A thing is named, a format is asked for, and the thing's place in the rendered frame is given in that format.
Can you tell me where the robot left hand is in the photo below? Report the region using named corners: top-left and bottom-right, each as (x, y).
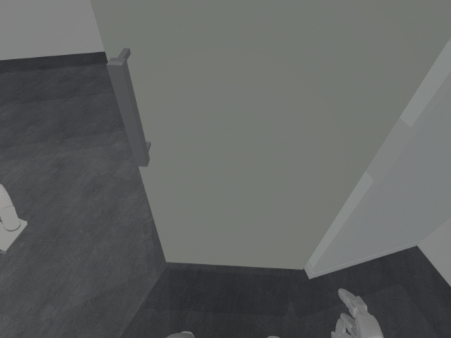
top-left (0, 184), bottom-right (27, 254)

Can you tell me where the handle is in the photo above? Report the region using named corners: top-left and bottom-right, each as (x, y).
top-left (106, 48), bottom-right (151, 167)

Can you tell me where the robot right hand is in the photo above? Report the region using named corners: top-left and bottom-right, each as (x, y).
top-left (331, 288), bottom-right (384, 338)

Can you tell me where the fridge door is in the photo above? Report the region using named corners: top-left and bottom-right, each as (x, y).
top-left (90, 0), bottom-right (451, 270)

